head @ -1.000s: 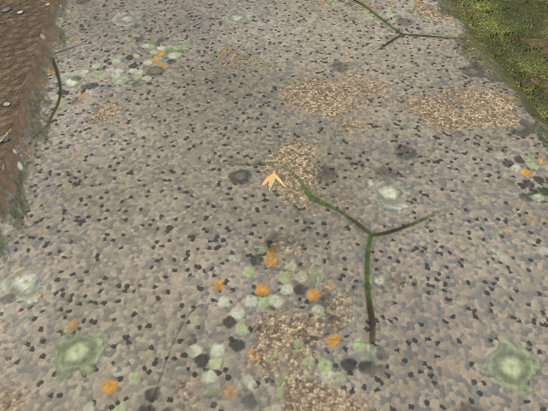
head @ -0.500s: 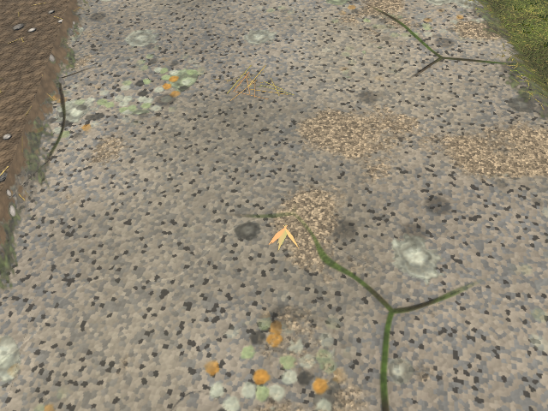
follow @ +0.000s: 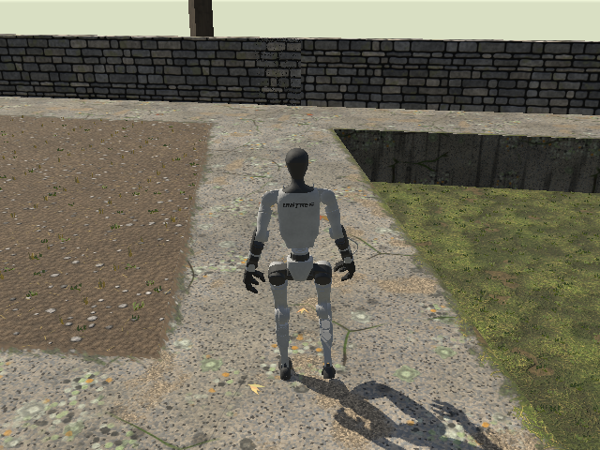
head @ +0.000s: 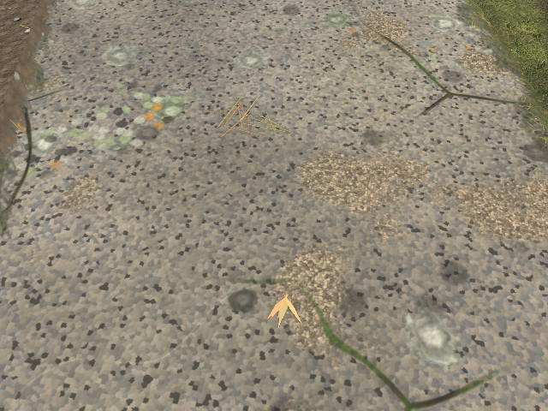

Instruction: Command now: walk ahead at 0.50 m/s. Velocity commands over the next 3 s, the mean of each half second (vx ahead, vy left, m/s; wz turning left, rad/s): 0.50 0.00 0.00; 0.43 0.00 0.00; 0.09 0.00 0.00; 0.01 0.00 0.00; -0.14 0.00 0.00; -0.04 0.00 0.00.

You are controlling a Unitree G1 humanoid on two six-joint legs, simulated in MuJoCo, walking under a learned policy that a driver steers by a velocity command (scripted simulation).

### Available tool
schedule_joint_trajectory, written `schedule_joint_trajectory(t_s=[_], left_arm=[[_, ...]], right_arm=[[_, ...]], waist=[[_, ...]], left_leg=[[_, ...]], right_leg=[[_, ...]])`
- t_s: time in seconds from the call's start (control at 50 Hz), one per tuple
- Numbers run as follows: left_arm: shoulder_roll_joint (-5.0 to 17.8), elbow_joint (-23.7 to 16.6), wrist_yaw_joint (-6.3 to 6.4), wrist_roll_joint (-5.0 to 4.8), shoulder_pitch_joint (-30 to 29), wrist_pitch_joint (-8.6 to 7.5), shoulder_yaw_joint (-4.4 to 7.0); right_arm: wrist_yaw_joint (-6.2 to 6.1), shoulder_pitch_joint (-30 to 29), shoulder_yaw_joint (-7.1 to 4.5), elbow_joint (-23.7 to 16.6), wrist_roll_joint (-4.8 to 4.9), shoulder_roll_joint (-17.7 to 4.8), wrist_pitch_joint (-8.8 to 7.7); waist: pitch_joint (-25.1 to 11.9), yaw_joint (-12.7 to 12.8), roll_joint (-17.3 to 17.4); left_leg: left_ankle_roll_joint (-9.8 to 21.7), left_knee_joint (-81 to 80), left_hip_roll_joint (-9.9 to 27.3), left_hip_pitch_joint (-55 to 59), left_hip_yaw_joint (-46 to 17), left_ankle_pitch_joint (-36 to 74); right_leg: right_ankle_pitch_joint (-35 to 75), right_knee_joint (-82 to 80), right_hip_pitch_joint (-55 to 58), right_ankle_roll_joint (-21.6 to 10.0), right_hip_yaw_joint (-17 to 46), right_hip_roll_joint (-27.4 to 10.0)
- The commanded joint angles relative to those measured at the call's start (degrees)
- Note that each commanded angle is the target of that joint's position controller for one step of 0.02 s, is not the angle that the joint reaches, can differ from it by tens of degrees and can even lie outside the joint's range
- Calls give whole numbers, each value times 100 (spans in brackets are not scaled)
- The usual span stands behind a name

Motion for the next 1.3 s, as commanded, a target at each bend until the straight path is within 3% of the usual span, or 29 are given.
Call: schedule_joint_trajectory(t_s=[0.02,0.08,0.2,0.32,0.38,0.42,0.44,0.46,0.48,0.5,0.52,0.56,0.6,0.64,0.7,0.8,0.84,0.9,0.94,0.96,0.98,1.0,1.02,1.04,1.08,1.12,1.16,1.22,1.3], left_arm=[[308,-277,56,36,308,53,135],[338,-455,91,80,-177,123,174],[172,-808,-5,80,-1375,61,123],[198,-1162,-198,11,-2236,-19,53],[427,-1132,-256,7,-1840,-71,129],[887,-646,-198,47,-222,-75,372],[1351,-454,-138,143,772,-54,490],[1479,-381,-188,133,901,-47,475],[949,-423,-185,73,690,-56,329],[742,-529,-164,61,182,-61,260],[644,-614,-172,99,-264,-60,219],[364,-613,-210,195,-567,-83,131],[412,-507,-207,166,-440,-115,143],[597,-417,-140,164,-278,-123,185],[657,-302,-43,146,-7,-71,190],[722,-92,11,74,440,-28,193],[694,11,30,88,538,41,183],[759,113,76,89,512,156,207],[819,66,103,53,202,198,222],[721,34,100,90,286,196,184],[351,-43,76,261,701,155,52],[-132,211,23,157,1518,111,-103],[445,300,7,23,1285,119,46],[595,115,35,-66,664,164,99],[501,29,172,57,194,352,140],[247,81,237,113,394,505,117],[125,110,293,129,422,553,93],[230,95,297,148,162,623,101],[236,145,242,265,-43,644,105]], right_arm=[[26,117,-76,-144,-35,-458,-100],[-73,420,-131,14,-38,-719,-118],[-214,998,-120,225,34,-804,-30],[-252,1503,-169,517,87,-885,108],[-279,1313,-224,512,105,-1002,175],[-274,1096,-166,424,80,-868,213],[-272,1269,-65,272,-9,-597,188],[-210,1832,121,324,22,45,41],[-176,1411,-32,323,163,-616,-81],[-161,909,-87,166,252,-827,-156],[-203,644,-95,126,221,-778,-167],[-235,683,-152,145,126,-621,-40],[-253,809,-142,177,112,-397,92],[-276,479,-162,56,71,-419,148],[-257,-132,-173,-142,21,-406,139],[-161,-1066,-92,-393,72,-279,88],[-103,-1332,-57,-488,51,-251,57],[-9,-1225,-82,-526,34,-390,-10],[-22,-339,-210,-244,-26,-688,-48],[-53,281,-313,-41,-88,-1010,-71],[-99,912,-363,67,-233,-1398,-54],[-73,1013,-276,129,-157,-1250,20],[-41,953,-215,78,-27,-969,89],[-60,367,-169,-20,23,-851,117],[-101,-482,-26,-149,-58,-478,139],[-109,-703,-14,-93,-191,-448,160],[-150,-712,-17,-32,-224,-488,157],[-225,-611,-28,55,-147,-603,219],[-271,-555,55,192,-28,-436,346]], waist=[[-327,122,700],[-70,98,493],[129,-246,490],[402,-470,515],[121,-133,685],[-877,642,591],[-1770,816,-255],[-2366,488,-1587],[-1951,613,-983],[-1186,519,-685],[-807,331,-167],[-464,-6,-185],[-357,-117,-225],[-155,-108,-149],[3,30,-108],[221,327,-145],[345,385,-129],[104,228,-331],[-407,-271,-384],[-875,-468,-93],[-1806,-383,867],[-2710,-183,1848],[-2658,-346,1127],[-1766,-260,869],[-878,53,469],[-740,285,810],[-779,331,898],[-882,221,853],[-335,288,658]], left_leg=[[962,-1727,1469,788,-1635,421],[1026,-1928,1447,797,-1296,967],[769,-2009,1254,1255,-798,1037],[735,-1603,1639,2285,-832,1166],[580,-998,1721,2498,-792,2494],[304,859,1227,1816,-401,3537],[45,2889,717,242,-88,1672],[-170,4424,-216,-1593,-568,-2383],[-65,5025,150,-2198,-1132,-2397],[16,4994,444,-2423,-957,-1859],[12,4699,723,-2176,-817,-1321],[-16,4197,1008,-1595,-821,-835],[-81,3858,1066,-1433,-753,-692],[-189,3393,1107,-1772,-718,-267],[-306,2434,1086,-2164,-679,627],[-308,1022,809,-1903,-423,1477],[-272,631,667,-1778,-344,1424],[-83,326,484,-1284,-357,1101],[120,-34,207,-131,-212,1265],[271,-77,428,968,-333,2759],[834,557,1694,3022,-1562,5118],[1776,346,2774,4102,-3087,5590],[1609,13,2458,3511,-3012,4217],[1344,-250,2218,2695,-2430,3282],[1027,-789,1783,972,-1736,2168],[925,-1119,1494,34,-1307,1735],[971,-1183,1374,-164,-1033,1730],[927,-1343,1398,-120,-1104,399],[383,-1399,1069,-538,-1106,-2007]], right_leg=[[527,-135,-824,1,231,-556],[1156,-824,-1332,149,178,-615],[2626,-2775,-1480,220,-44,-390],[2154,-3671,-1652,80,-124,-200],[1565,-3895,-788,-159,-307,55],[1773,-3937,1617,-490,-403,219],[1603,-3930,3563,-986,1257,-1055],[811,-4753,4865,-1720,3798,-2022],[366,-4955,4570,-1461,3655,-1811],[727,-5052,3753,-1211,2744,-1629],[1227,-5225,2906,-1082,2144,-1415],[1790,-5594,1893,-991,1424,-1088],[1974,-5858,1564,-1067,1100,-993],[2133,-6040,1509,-1110,879,-983],[2256,-6139,1701,-1012,598,-899],[2062,-6170,1948,-835,206,-772],[2794,-5871,2155,-779,68,-794],[3925,-5186,2557,-588,72,-939],[4794,-4269,2637,-340,9,-735],[4384,-3328,2287,-101,-186,-361],[1809,-1526,792,191,-329,133],[-2096,49,-368,429,73,747],[-2074,516,-479,417,630,518],[-1717,498,-897,411,389,275],[-971,-227,-470,478,240,-165],[-558,-949,390,486,117,-201],[-407,-1750,742,490,20,-158],[258,-2581,1095,463,-31,-132],[1010,-3916,1667,267,-155,-44]])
